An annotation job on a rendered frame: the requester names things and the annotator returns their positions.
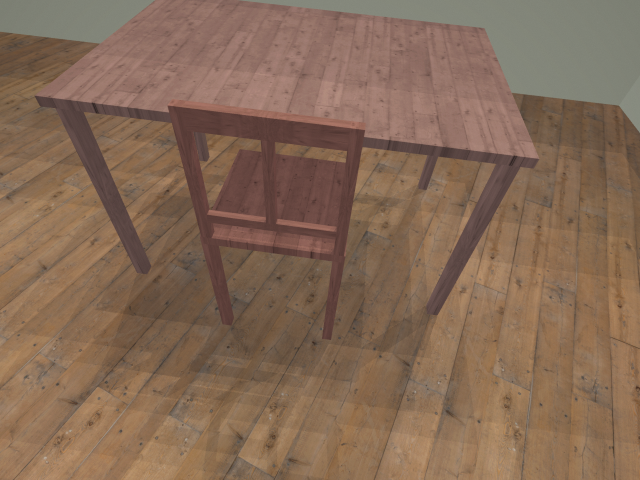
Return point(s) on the chair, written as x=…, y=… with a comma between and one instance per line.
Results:
x=271, y=202

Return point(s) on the table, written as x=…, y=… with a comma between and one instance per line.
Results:
x=421, y=87

